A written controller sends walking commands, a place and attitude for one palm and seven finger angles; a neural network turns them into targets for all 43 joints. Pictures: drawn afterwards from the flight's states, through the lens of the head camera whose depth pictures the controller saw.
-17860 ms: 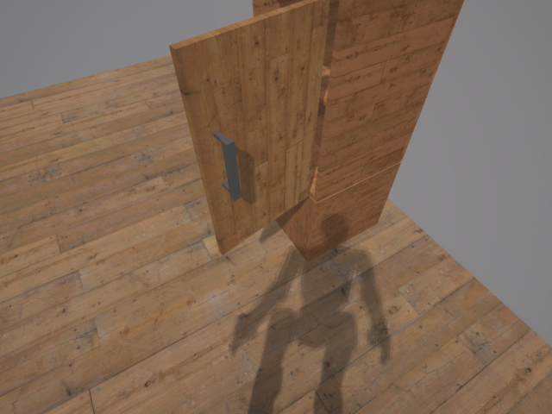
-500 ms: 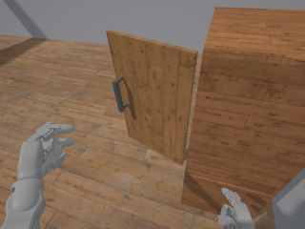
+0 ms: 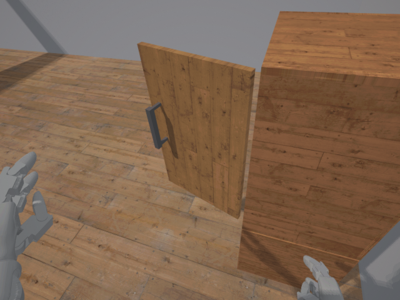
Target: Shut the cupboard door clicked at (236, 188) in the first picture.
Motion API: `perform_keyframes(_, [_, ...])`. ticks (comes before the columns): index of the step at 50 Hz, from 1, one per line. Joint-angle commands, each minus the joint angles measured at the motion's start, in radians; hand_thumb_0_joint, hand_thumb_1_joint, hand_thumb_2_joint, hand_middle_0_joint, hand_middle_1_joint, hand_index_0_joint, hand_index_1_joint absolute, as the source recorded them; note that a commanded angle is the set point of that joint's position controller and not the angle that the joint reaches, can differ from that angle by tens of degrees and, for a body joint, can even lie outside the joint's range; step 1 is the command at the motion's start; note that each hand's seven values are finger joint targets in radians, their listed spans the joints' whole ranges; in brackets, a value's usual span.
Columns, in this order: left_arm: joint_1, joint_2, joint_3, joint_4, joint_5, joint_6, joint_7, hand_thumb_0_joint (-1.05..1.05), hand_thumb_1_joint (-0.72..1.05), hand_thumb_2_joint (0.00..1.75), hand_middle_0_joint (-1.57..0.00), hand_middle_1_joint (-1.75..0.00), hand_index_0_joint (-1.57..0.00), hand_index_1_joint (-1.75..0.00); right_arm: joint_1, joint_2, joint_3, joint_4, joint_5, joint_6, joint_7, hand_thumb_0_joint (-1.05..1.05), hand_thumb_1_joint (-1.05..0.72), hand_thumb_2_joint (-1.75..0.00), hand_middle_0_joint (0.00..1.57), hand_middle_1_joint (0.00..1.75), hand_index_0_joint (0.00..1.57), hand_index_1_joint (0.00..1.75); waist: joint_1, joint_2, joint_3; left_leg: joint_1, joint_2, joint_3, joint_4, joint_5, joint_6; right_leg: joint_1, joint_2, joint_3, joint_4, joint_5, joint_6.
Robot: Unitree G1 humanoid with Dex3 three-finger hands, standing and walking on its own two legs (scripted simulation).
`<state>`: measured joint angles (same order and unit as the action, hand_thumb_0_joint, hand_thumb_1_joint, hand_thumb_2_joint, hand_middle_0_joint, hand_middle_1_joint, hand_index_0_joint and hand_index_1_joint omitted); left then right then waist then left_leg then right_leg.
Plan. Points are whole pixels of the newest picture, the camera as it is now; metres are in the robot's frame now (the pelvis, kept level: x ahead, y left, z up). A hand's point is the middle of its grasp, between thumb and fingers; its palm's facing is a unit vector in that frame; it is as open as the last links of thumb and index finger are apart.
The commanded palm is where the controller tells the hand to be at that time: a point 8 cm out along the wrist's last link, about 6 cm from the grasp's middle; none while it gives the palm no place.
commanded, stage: draw the hand back to the body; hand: left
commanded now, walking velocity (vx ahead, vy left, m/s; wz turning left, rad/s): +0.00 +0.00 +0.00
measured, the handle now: (158, 126) +0.63 +0.23 -0.01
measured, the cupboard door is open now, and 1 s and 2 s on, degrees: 73 73 73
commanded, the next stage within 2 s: step back with the hand held close in 0.08 s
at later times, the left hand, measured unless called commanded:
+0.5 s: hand (41, 213) +0.19 +0.28 +0.15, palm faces +0.37 -0.78 -0.50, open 7.4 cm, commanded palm +0.14 +0.32 +0.17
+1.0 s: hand out of the picture +0.09 +0.31 +0.16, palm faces +0.50 -0.74 -0.45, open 7.4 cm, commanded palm +0.03 +0.34 +0.17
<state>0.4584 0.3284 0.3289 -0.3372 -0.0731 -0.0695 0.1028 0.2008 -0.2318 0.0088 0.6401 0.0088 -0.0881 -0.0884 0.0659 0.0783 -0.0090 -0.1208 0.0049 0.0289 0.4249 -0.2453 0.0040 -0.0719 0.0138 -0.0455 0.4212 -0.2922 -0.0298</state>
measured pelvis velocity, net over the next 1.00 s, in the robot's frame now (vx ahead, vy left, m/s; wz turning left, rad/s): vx -0.10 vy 0.03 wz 0.04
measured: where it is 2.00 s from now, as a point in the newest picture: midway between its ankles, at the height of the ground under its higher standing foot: outside the picture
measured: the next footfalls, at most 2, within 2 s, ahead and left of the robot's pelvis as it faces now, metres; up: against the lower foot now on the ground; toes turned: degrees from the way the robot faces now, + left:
right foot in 1.40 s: -0.21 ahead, -0.09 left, +0.00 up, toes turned +2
left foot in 1.82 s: -0.13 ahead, +0.15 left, +0.00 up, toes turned -5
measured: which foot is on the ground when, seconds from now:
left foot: down 0.00-1.00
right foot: down 0.00-1.00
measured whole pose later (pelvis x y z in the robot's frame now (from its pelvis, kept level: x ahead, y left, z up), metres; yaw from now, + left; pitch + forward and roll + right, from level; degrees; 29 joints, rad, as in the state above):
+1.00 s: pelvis -0.10 +0.03 -0.02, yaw +2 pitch -1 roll -2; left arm 0.50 0.38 0.45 -0.46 -0.02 -0.22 0.14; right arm 0.24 -0.22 0.00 0.57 0.01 -0.04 -0.09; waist 0.01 0.04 0.01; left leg -0.44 0.00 0.03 0.65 -0.24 0.06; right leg -0.33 0.03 0.00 0.60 -0.25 0.01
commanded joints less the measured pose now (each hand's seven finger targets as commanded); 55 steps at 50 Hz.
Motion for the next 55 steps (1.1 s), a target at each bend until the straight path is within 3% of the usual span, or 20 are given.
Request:
perform_keyframes(1, [-0.085, 0.222, 0.142, -0.234, 0.0, -0.073, 0.021, 0.0, 0.9, 0.9, -0.2, -0.3, -0.2, -0.3, -0.143, -0.079, -0.024, -0.164, 0.003, -0.065, -0.002, 0.0, -0.9, -0.9, 0.2, 0.3, 0.2, 0.3, 0.002, 0.004, -0.047, 0.044, 0.006, 0.009, -0.037, 0.245, 0.031, -0.055, -0.029, 0.027, -0.074, 0.274, 0.025])
perform_keyframes(4, [-0.084, 0.224, 0.148, -0.212, -0.005, -0.07, 0.017, 0.0, 0.9, 0.9, -0.2, -0.3, -0.2, -0.3, -0.146, -0.081, -0.025, -0.167, 0.003, -0.06, -0.003, 0.0, -0.9, -0.9, 0.2, 0.3, 0.2, 0.3, 0.002, -0.034, -0.028, 0.037, 0.009, 0.01, -0.045, 0.219, 0.032, -0.063, -0.029, 0.032, -0.089, 0.247, 0.029])
perform_keyframes(10, [-0.084, 0.203, 0.129, -0.209, -0.005, -0.069, 0.011, 0.0, 0.9, 0.9, -0.2, -0.3, -0.2, -0.3, -0.143, -0.082, -0.028, -0.169, 0.004, -0.053, -0.002, 0.0, -0.9, -0.9, 0.2, 0.3, 0.2, 0.3, -0.003, -0.033, -0.023, 0.044, 0.012, 0.013, -0.052, 0.213, 0.033, -0.069, -0.025, 0.031, -0.094, 0.233, 0.03])
perform_keyframes(11, [-0.179, 0.313, 0.227, -0.264, 0.004, -0.109, 0.023, 0.0, 0.9, 0.9, -0.2, -0.3, -0.2, -0.3, -0.137, -0.119, -0.042, -0.192, 0.01, -0.027, 0.002, 0.0, -0.9, -0.9, 0.2, 0.3, 0.2, 0.3, -0.04, -0.031, -0.001, -0.014, 0.033, -0.002, 0.022, 0.14, 0.048, -0.151, -0.091, 0.138, -0.149, 0.27, 0.027])
perform_keyframes(12, [-0.168, 0.334, 0.248, -0.232, 0.01, -0.123, 0.027, 0.0, 0.9, 0.9, -0.2, -0.3, -0.2, -0.3, -0.134, -0.105, -0.042, -0.177, 0.007, -0.016, 0.0, 0.0, -0.9, -0.9, 0.2, 0.3, 0.2, 0.3, -0.039, -0.079, -0.01, -0.038, 0.022, -0.018, 0.061, 0.105, 0.043, -0.148, -0.131, 0.17, -0.16, 0.301, 0.014])
perform_keyframes(13, [-0.092, 0.259, 0.178, -0.185, 0.01, -0.127, 0.021, 0.0, 0.9, 0.9, -0.2, -0.3, -0.2, -0.3, -0.137, -0.103, -0.046, -0.17, 0.004, -0.005, 0.0, 0.0, -0.9, -0.9, 0.2, 0.3, 0.2, 0.3, -0.051, -0.115, -0.018, -0.051, 0.02, -0.015, 0.089, 0.105, 0.038, -0.163, -0.158, 0.171, -0.149, 0.335, 0.004])
perform_keyframes(15, [-0.032, 0.231, 0.155, -0.183, 0.009, -0.135, 0.021, 0.0, 0.9, 0.9, -0.2, -0.3, -0.2, -0.3, -0.131, -0.105, -0.052, -0.182, 0.007, 0.013, 0.005, 0.0, -0.9, -0.9, 0.2, 0.3, 0.2, 0.3, -0.054, -0.084, -0.084, -0.055, 0.027, -0.016, 0.088, 0.138, 0.035, -0.131, -0.168, 0.16, -0.097, 0.403, -0.001])
perform_keyframes(21, [0.024, 0.284, 0.207, -0.266, 0.001, -0.137, 0.037, 0.0, 0.9, 0.9, -0.2, -0.3, -0.2, -0.3, -0.134, -0.119, -0.063, -0.227, 0.013, 0.065, -0.013, 0.0, -0.9, -0.9, 0.2, 0.3, 0.2, 0.3, -0.058, -0.053, -0.194, -0.012, 0.069, -0.032, 0.044, 0.458, 0.031, -0.072, -0.096, 0.081, 0.034, 0.569, 0.025])
perform_keyframes(25, [0.063, 0.296, 0.227, -0.287, -0.003, -0.124, 0.044, 0.0, 0.9, 0.9, -0.2, -0.3, -0.2, -0.3, -0.125, -0.122, -0.063, -0.255, 0.014, 0.09, -0.018, 0.0, -0.9, -0.9, 0.2, 0.3, 0.2, 0.3, -0.054, -0.027, -0.208, -0.049, 0.091, -0.047, 0.032, 0.526, 0.027, -0.051, -0.074, 0.071, 0.084, 0.558, 0.028])
perform_keyframes(30, [0.094, 0.289, 0.228, -0.289, -0.004, -0.123, 0.049, 0.0, 0.9, 0.9, -0.2, -0.3, -0.2, -0.3, -0.113, -0.127, -0.062, -0.268, 0.012, 0.095, -0.018, 0.0, -0.9, -0.9, 0.2, 0.3, 0.2, 0.3, -0.056, -0.017, -0.163, -0.169, 0.109, -0.073, -0.016, 0.345, 0.035, -0.046, -0.058, 0.081, 0.097, 0.41, 0.031])
perform_keyframes(37, [0.046, 0.293, 0.248, -0.3, 0.022, -0.163, 0.059, 0.0, 0.9, 0.9, -0.2, -0.3, -0.2, -0.3, -0.11, -0.145, -0.061, -0.264, 0.009, 0.061, -0.023, 0.0, -0.9, -0.9, 0.2, 0.3, 0.2, 0.3, -0.062, 0.036, -0.064, -0.49, 0.135, -0.151, -0.151, -0.264, 0.083, 0.046, -0.021, 0.09, 0.124, 0.15, 0.042])
perform_keyframes(38, [0.045, 0.263, 0.227, -0.293, 0.025, -0.17, 0.058, 0.0, 0.9, 0.9, -0.2, -0.3, -0.2, -0.3, -0.103, -0.136, -0.057, -0.265, 0.011, 0.054, -0.023, 0.0, -0.9, -0.9, 0.2, 0.3, 0.2, 0.3, -0.066, 0.038, -0.048, -0.544, 0.146, -0.17, -0.172, -0.342, 0.092, 0.064, -0.016, 0.084, 0.148, 0.121, 0.043])
perform_keyframes(42, [-0.021, 0.284, 0.252, -0.33, 0.051, -0.196, 0.06, 0.0, 0.9, 0.9, -0.2, -0.3, -0.2, -0.3, -0.096, -0.156, -0.064, -0.251, 0.0, 0.017, -0.025, 0.0, -0.9, -0.9, 0.2, 0.3, 0.2, 0.3, -0.06, 0.101, -0.046, -0.669, 0.196, -0.226, -0.231, -0.501, 0.119, 0.141, 0.029, 0.062, 0.253, 0.092, 0.055])
perform_keyframes(44, [-0.03, 0.252, 0.228, -0.338, 0.054, -0.203, 0.058, 0.0, 0.9, 0.9, -0.2, -0.3, -0.2, -0.3, -0.086, -0.148, -0.064, -0.249, 0.0, 0.003, -0.021, 0.0, -0.9, -0.9, 0.2, 0.3, 0.2, 0.3, -0.064, 0.109, -0.044, -0.686, 0.2, -0.223, -0.211, -0.516, 0.121, 0.139, 0.034, 0.069, 0.277, 0.089, 0.052])
perform_keyframes(47, [-0.014, 0.278, 0.256, -0.344, 0.052, -0.218, 0.057, 0.0, 0.9, 0.9, -0.2, -0.3, -0.2, -0.3, -0.074, -0.146, -0.07, -0.236, -0.002, -0.014, -0.014, 0.0, -0.9, -0.9, 0.2, 0.3, 0.2, 0.3, -0.067, 0.036, -0.059, -0.627, 0.153, -0.177, -0.12, -0.476, 0.1, 0.067, 0.012, 0.123, 0.2, 0.066, 0.031])
perform_keyframes(49, [-0.023, 0.255, 0.227, -0.347, 0.043, -0.222, 0.058, 0.0, 0.9, 0.9, -0.2, -0.3, -0.2, -0.3, -0.063, -0.126, -0.069, -0.229, -0.003, -0.021, -0.007, 0.0, -0.9, -0.9, 0.2, 0.3, 0.2, 0.3, -0.072, -0.088, -0.048, -0.5, 0.073, -0.102, 0.038, -0.387, 0.061, -0.121, -0.068, 0.246, 0.044, -0.081, -0.006])
perform_keyframes(51, [-0.026, 0.263, 0.212, -0.352, 0.036, -0.225, 0.071, 0.0, 0.9, 0.9, -0.2, -0.3, -0.2, -0.3, -0.053, -0.108, -0.066, -0.198, -0.011, -0.022, 0.004, 0.0, -0.9, -0.9, 0.2, 0.3, 0.2, 0.3, -0.079, -0.161, -0.043, -0.326, 0.02, -0.059, 0.205, -0.227, 0.018, -0.332, -0.189, 0.372, -0.101, -0.162, -0.068])
perform_keyframes(52, [-0.036, 0.285, 0.224, -0.354, 0.034, -0.223, 0.08, 0.0, 0.9, 0.9, -0.2, -0.3, -0.2, -0.3, -0.048, -0.113, -0.07, -0.18, -0.017, -0.018, 0.007, 0.0, -0.9, -0.9, 0.2, 0.3, 0.2, 0.3, -0.084, -0.173, -0.051, -0.253, 0.006, -0.047, 0.257, -0.174, 0.005, -0.395, -0.224, 0.39, -0.128, -0.132, -0.089])
perform_keyframes(53, [-0.04, 0.267, 0.198, -0.357, 0.034, -0.224, 0.085, 0.0, 0.9, 0.9, -0.2, -0.3, -0.2, -0.3, -0.05, -0.094, -0.063, -0.174, -0.011, -0.014, 0.009, 0.0, -0.9, -0.9, 0.2, 0.3, 0.2, 0.3, -0.089, -0.197, -0.067, -0.212, 0.006, -0.046, 0.272, -0.134, 0.003, -0.407, -0.24, 0.359, -0.121, -0.091, -0.091])
perform_keyframes(55, [-0.041, 0.292, 0.214, -0.368, 0.033, -0.229, 0.093, 0.0, 0.9, 0.9, -0.2, -0.3, -0.2, -0.3, -0.063, -0.098, -0.061, -0.178, -0.008, -0.011, 0.004, 0.0, -0.9, -0.9, 0.2, 0.3, 0.2, 0.3, -0.092, -0.162, -0.067, -0.18, 0.021, -0.066, 0.202, -0.125, 0.015, -0.436, -0.189, 0.282, -0.084, -0.084, -0.055])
